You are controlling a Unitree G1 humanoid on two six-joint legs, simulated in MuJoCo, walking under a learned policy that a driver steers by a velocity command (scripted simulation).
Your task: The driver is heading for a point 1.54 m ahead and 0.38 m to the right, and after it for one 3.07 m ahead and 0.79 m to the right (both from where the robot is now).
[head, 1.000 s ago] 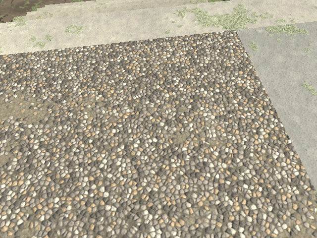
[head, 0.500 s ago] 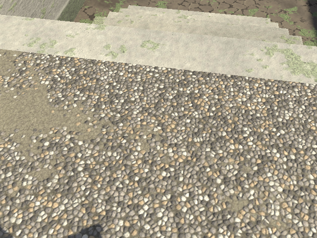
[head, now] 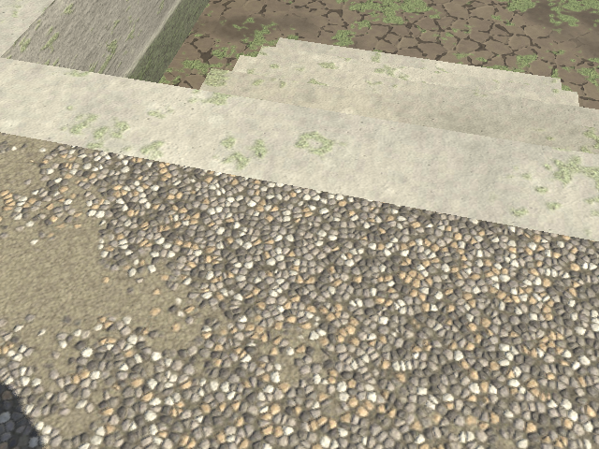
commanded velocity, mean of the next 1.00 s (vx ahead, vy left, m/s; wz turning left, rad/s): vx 0.04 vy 0.00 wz -0.40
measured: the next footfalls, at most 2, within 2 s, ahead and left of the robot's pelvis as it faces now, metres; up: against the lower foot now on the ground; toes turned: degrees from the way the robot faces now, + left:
left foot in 0.58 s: +0.14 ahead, +0.12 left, +0.00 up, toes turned -26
right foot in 1.00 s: +0.02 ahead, -0.06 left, +0.00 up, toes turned -24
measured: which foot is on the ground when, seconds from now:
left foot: up 0.00-0.56, down 0.58-1.00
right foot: down 0.00-0.58, up 0.60-0.98, down 1.00-1.00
